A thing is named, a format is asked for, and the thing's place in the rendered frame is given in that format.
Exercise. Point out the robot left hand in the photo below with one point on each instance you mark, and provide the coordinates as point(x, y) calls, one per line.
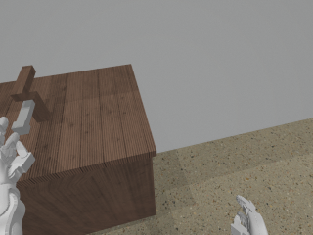
point(12, 166)

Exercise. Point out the robot left forearm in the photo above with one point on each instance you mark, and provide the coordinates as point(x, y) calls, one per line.
point(12, 210)

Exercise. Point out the robot right hand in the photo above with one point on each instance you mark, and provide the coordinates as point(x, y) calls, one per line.
point(252, 222)

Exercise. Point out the tap lever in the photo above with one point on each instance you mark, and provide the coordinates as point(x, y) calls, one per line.
point(21, 126)

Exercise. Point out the counter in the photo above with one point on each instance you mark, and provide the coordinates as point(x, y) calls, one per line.
point(93, 149)

